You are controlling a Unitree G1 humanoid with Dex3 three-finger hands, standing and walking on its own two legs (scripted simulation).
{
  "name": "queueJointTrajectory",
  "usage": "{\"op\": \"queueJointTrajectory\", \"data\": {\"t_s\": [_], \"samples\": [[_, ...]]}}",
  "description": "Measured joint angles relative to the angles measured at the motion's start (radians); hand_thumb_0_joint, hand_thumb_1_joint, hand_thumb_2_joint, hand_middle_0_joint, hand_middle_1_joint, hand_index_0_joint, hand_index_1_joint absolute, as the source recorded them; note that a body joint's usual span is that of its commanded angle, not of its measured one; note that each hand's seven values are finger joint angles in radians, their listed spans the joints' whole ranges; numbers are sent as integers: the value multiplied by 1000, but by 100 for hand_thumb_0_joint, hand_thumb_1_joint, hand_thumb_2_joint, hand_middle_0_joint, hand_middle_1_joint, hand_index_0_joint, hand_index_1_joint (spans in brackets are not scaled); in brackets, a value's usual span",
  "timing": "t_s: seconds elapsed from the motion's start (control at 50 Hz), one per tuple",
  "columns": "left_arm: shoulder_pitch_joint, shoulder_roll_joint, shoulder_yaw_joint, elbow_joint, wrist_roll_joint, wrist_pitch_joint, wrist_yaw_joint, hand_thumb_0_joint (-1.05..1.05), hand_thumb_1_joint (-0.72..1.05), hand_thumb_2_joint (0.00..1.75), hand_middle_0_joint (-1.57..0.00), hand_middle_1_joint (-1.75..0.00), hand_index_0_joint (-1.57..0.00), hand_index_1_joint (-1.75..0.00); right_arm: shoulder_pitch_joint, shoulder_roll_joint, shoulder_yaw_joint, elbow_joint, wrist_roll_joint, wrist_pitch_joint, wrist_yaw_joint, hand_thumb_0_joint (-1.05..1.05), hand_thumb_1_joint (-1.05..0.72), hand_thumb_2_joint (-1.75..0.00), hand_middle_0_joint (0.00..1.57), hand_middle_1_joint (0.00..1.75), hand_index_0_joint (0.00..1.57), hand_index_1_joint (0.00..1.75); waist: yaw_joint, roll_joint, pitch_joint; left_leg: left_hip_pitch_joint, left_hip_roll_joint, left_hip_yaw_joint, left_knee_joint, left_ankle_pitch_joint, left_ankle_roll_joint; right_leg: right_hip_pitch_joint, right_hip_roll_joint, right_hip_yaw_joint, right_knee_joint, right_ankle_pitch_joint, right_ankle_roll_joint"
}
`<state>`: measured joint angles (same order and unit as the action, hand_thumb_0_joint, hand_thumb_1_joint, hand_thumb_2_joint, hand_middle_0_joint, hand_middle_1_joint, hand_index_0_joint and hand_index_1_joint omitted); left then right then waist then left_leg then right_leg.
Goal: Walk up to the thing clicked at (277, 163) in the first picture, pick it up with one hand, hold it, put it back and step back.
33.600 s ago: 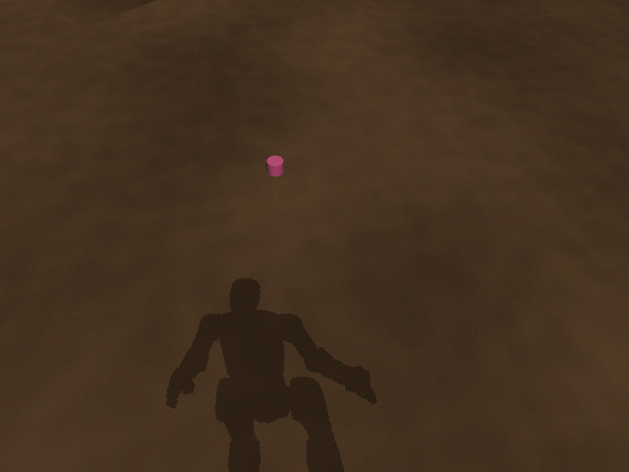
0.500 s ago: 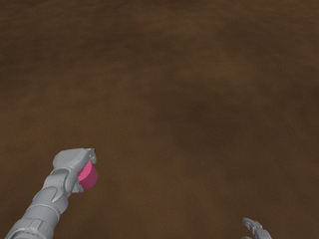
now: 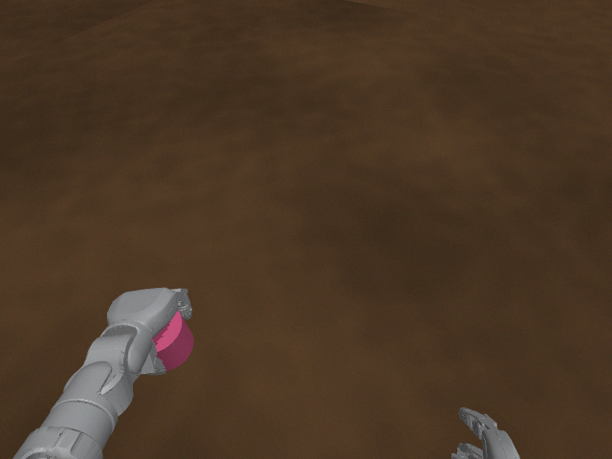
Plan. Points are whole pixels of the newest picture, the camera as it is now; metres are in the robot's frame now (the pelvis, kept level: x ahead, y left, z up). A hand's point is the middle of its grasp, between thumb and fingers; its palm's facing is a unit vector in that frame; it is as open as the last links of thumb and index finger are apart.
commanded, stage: hold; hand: left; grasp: from above
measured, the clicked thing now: (162, 337) +0.31 +0.22 -0.06
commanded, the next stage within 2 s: crouch in 0.98 s
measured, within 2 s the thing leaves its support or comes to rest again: neither
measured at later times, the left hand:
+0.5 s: hand (152, 343) +0.29 +0.22 -0.03, palm faces -0.45 -0.06 -0.89, open 10.4 cm
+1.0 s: hand (153, 343) +0.29 +0.22 -0.03, palm faces -0.45 -0.06 -0.89, open 10.4 cm
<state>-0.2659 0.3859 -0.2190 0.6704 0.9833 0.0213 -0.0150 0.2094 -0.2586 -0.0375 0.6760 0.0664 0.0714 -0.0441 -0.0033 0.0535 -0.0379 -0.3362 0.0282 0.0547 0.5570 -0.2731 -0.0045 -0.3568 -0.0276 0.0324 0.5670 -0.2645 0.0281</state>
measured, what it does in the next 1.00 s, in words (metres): stands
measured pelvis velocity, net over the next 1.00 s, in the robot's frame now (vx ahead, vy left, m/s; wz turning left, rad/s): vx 0.00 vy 0.00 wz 0.00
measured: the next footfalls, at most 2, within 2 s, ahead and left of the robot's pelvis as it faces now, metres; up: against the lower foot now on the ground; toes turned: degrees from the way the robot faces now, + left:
none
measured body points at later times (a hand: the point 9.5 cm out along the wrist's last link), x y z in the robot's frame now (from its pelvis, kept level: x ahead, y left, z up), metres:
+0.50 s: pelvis +0.00 +0.00 +0.01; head +0.00 -0.03 +0.45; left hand +0.31 +0.22 +0.03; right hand +0.15 -0.25 -0.11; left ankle +0.01 +0.12 -0.73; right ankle +0.02 -0.14 -0.73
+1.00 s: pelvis +0.00 +0.00 +0.01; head +0.01 -0.03 +0.46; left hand +0.31 +0.22 +0.02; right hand +0.15 -0.25 -0.11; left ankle +0.01 +0.12 -0.73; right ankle +0.02 -0.14 -0.73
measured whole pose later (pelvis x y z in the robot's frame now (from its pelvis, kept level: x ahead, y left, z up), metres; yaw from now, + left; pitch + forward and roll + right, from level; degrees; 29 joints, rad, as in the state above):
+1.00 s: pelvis +0.00 +0.00 +0.01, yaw +0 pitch +1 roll +1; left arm -0.22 0.39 -0.21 0.60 0.98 0.01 -0.04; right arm 0.18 -0.25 -0.03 0.66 0.08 0.09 -0.06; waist 0.01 0.06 0.00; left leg -0.25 0.03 0.06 0.47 -0.23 -0.01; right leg -0.28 -0.03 0.03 0.49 -0.23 0.02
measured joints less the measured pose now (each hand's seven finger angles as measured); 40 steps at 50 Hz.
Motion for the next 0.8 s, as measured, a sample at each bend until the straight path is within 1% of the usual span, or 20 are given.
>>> {"op": "queueJointTrajectory", "data": {"t_s": [0.32,0.52,0.6,0.74,0.8], "samples": [[32,5,-3,-67,0,2,-25,0,-6,67,-55,-80,-56,-79,-20,-2,4,-4,5,-2,-7,1,-91,-90,20,30,20,30,11,5,21,46,-1,1,-49,27,-2,42,0,0,-41,23,-2],[38,7,1,-74,-8,-5,-41,0,-6,67,-55,-80,-56,-79,-26,2,10,-13,8,1,-11,1,-91,-90,20,30,20,30,13,7,23,69,-1,1,-71,36,-4,63,1,0,-58,29,-4],[46,8,-1,-82,-6,-10,-42,0,-6,67,-55,-80,-56,-79,-28,2,10,-16,8,3,-12,1,-91,-90,20,30,20,30,14,6,27,74,-1,1,-76,38,-4,67,1,-1,-62,31,-5],[43,7,4,-82,-2,-12,-30,0,-6,67,-55,-80,-57,-79,-33,1,8,-12,7,7,-14,1,-91,-90,20,30,20,30,16,5,33,76,-1,-1,-83,41,-4,70,1,-2,-69,33,-4],[40,9,-1,-83,-2,-10,-31,0,-7,67,-56,-80,-57,-79,-32,1,7,-9,8,9,-14,1,-91,-90,20,30,20,30,17,4,32,79,-2,-1,-86,42,-4,73,0,-2,-72,34,-4]]}}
